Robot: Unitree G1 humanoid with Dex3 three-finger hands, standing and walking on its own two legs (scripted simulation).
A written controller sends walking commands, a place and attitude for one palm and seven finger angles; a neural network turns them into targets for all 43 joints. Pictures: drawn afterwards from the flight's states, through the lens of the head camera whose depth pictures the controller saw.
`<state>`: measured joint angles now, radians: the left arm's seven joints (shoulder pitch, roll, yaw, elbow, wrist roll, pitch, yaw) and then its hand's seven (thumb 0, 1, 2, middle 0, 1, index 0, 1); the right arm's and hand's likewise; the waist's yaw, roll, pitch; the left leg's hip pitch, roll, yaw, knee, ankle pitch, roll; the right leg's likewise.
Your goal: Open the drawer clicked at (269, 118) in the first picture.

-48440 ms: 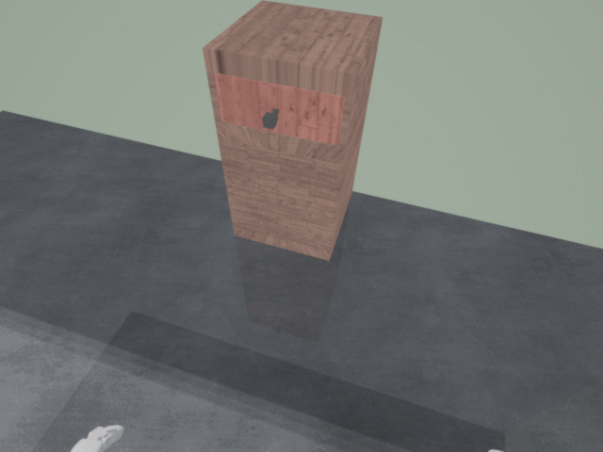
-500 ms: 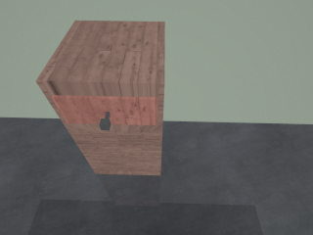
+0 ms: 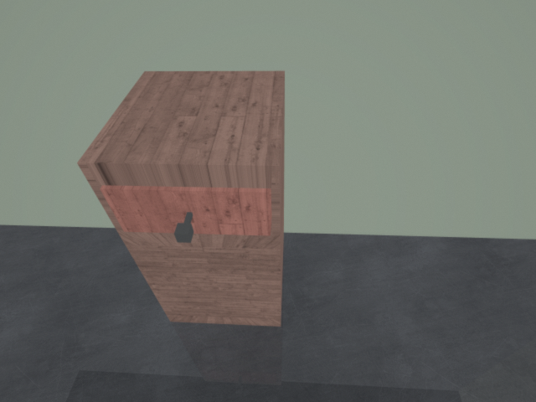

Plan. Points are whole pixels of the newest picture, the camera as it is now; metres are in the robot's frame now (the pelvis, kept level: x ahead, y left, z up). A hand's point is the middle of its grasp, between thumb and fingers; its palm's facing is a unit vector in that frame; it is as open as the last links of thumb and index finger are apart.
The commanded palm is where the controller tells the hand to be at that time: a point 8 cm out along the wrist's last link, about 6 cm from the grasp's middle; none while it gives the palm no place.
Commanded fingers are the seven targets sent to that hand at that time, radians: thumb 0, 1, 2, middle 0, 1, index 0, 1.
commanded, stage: raise the hand with hooked fingers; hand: left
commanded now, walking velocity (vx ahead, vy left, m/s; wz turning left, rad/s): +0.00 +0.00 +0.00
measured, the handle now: (186, 226) +0.51 +0.23 -0.11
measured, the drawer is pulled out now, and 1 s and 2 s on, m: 0.01 0.01 0.01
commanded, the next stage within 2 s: move the hooked fingers above the handle in 2.00 s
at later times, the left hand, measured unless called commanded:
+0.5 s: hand (170, 377) +0.18 +0.16 -0.05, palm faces -0.06 -0.33 -0.94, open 8.4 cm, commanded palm +0.14 +0.21 -0.01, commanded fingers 0.00 0.41 0.69 -0.23 -0.62 -0.23 -0.62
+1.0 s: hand (139, 327) +0.23 +0.22 -0.01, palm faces -0.04 -0.13 -0.99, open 11.4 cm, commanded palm +0.21 +0.23 +0.05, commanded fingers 0.00 -0.17 0.44 -0.28 -0.99 -0.28 -0.99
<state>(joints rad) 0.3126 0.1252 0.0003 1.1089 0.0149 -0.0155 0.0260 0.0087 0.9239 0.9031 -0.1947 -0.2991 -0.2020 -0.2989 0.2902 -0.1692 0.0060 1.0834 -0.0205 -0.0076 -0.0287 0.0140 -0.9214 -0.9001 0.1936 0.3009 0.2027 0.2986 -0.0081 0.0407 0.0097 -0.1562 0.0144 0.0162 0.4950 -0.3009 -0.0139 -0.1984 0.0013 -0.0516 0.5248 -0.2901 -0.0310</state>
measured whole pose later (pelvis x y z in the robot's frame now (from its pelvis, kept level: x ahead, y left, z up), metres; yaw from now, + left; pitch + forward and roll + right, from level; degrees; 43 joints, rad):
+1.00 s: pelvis -0.01 +0.02 -0.02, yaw -3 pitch +6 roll +1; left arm 0.28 0.33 -0.12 -0.02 1.04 0.07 0.29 0.00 0.05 0.54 -0.27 -0.85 -0.28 -0.85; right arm 0.16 -0.19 0.03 0.57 -0.04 0.11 0.02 0.01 -0.90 -0.90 0.20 0.30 0.21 0.30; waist 0.06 0.04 -0.07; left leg -0.42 0.00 0.05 0.71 -0.39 0.01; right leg -0.48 0.00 0.02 0.74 -0.36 -0.01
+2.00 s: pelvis +0.00 +0.02 +0.00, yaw -1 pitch +3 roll +0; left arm -0.04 0.46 -0.04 0.07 0.95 -0.07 0.13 0.00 -0.49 0.31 -0.32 -1.20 -0.32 -1.20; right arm 0.16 -0.25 -0.04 0.63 0.00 0.11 -0.01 0.01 -0.90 -0.90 0.20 0.30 0.20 0.30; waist 0.07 0.07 -0.01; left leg -0.27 -0.01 0.02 0.51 -0.29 0.02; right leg -0.32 -0.01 -0.01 0.52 -0.26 -0.01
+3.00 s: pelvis +0.00 +0.02 -0.02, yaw -1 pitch +13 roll +0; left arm -0.46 0.43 -0.05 0.72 1.07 -0.05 0.30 0.00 -0.48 0.31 -0.31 -1.20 -0.32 -1.20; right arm 0.25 -0.24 -0.07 0.66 0.00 0.12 -0.01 0.01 -0.90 -0.90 0.20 0.30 0.21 0.30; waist -0.02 0.05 -0.09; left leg -0.55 0.00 0.02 0.69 -0.36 0.01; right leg -0.59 0.00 -0.01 0.69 -0.32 -0.01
